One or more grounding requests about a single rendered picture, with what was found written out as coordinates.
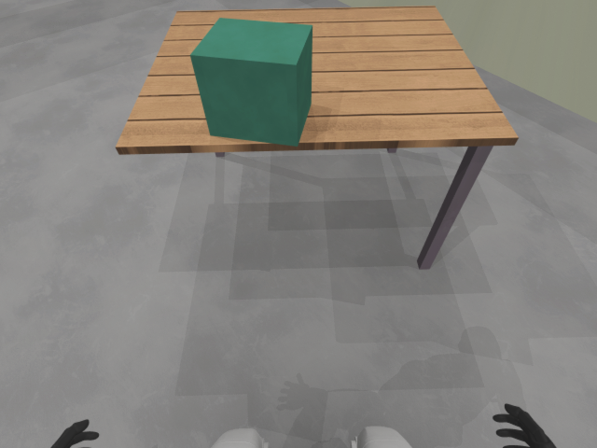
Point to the robot thigh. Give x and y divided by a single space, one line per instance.
240 438
379 437

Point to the robot left hand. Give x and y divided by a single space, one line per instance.
74 434

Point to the robot left thigh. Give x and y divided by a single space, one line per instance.
240 438

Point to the robot right thigh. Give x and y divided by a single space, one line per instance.
379 437

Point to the table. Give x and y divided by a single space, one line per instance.
382 77

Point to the carton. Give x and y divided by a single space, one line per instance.
255 79

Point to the robot right hand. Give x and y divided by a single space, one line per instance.
531 432

